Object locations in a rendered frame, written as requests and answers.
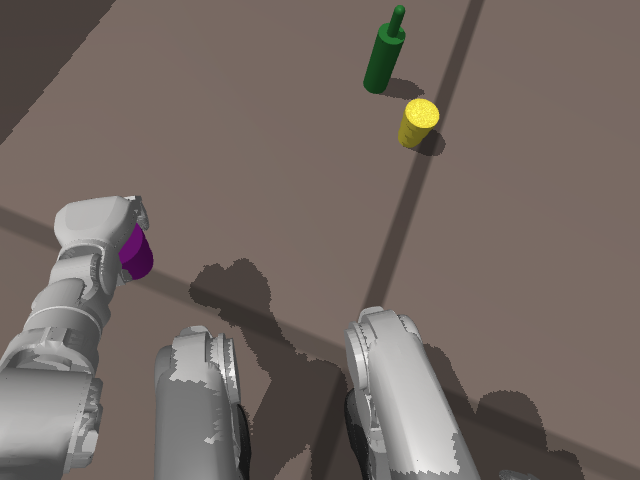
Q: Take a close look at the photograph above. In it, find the left robot hand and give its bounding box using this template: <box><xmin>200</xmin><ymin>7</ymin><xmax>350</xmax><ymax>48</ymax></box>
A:
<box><xmin>54</xmin><ymin>196</ymin><xmax>149</xmax><ymax>286</ymax></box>

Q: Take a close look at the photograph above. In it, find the left robot arm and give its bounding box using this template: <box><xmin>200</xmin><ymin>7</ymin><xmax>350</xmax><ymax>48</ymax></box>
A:
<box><xmin>0</xmin><ymin>239</ymin><xmax>120</xmax><ymax>480</ymax></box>

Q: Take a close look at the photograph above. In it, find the right robot foot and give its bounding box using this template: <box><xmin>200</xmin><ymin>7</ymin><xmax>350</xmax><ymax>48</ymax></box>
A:
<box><xmin>344</xmin><ymin>388</ymin><xmax>372</xmax><ymax>480</ymax></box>

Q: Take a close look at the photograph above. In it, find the left robot foot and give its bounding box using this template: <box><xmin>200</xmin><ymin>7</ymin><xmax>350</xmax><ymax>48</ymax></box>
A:
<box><xmin>236</xmin><ymin>404</ymin><xmax>252</xmax><ymax>480</ymax></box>

